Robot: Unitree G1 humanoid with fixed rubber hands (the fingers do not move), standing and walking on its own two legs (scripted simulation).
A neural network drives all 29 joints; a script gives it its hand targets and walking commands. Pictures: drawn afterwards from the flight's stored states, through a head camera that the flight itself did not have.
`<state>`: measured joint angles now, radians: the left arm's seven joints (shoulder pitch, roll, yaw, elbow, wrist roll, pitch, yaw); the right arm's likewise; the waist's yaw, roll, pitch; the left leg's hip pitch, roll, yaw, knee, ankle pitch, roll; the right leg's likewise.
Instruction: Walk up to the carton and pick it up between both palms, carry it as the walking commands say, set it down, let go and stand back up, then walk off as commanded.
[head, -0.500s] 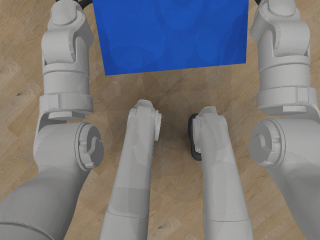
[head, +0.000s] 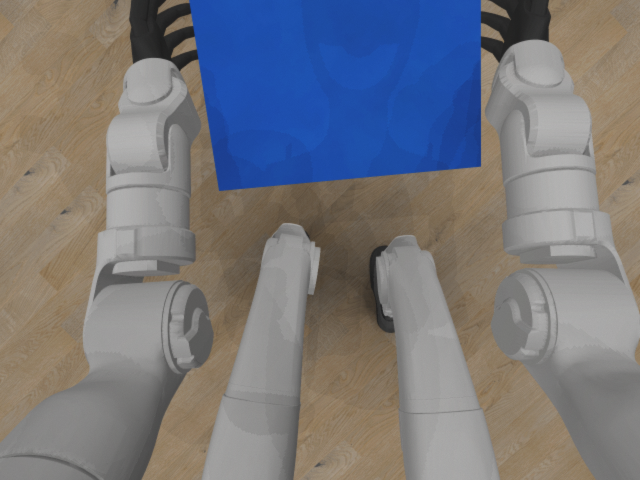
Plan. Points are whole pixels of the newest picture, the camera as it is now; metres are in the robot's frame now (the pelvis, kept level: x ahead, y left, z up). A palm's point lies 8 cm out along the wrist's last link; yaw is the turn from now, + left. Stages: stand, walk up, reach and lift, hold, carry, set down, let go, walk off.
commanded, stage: reach and lift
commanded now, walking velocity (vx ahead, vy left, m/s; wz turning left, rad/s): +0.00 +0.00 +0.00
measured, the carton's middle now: (336, 64) +0.52 +0.04 -0.15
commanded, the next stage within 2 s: none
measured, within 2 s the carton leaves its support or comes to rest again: neither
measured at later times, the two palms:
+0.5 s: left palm (100, 52) +0.46 +0.22 +0.02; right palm (585, 28) +0.49 -0.13 +0.02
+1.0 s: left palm (24, 0) +0.44 +0.20 +0.11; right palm out of the picture +0.48 -0.15 +0.10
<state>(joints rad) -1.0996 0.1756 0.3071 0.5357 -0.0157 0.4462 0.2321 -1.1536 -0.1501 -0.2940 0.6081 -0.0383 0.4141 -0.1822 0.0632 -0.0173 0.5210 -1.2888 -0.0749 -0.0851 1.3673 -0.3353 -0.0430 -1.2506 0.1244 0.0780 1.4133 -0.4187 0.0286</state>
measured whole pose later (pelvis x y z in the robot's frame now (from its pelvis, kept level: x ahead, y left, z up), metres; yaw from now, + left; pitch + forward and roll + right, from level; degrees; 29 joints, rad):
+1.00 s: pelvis +0.13 +0.00 +0.14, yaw +0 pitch +20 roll +0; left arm -0.39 -0.07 0.37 0.52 0.20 0.40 0.03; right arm -0.43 0.07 -0.34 0.57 -0.23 0.39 -0.06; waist 0.07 0.00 -0.17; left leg -0.75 -0.05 -0.09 0.62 -0.22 -0.02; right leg -0.71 0.08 0.12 0.66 -0.28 -0.01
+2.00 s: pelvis +0.14 -0.01 +0.18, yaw +2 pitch -5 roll +0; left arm -0.33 -0.09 0.35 0.43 0.29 0.71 -0.02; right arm -0.34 0.10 -0.34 0.46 -0.31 0.68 -0.02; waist 0.03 0.01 -0.11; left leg -0.08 -0.03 -0.12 0.29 -0.13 -0.01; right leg -0.02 0.05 0.09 0.29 -0.19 -0.03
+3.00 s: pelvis +0.14 +0.00 +0.18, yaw +2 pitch -4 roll +0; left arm -0.28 -0.11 0.29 0.36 0.28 0.71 0.05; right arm -0.26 0.15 -0.33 0.33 -0.30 0.70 -0.04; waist 0.01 0.00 -0.10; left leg -0.10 -0.03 -0.11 0.28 -0.12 -0.01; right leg -0.04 0.05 0.09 0.29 -0.18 -0.02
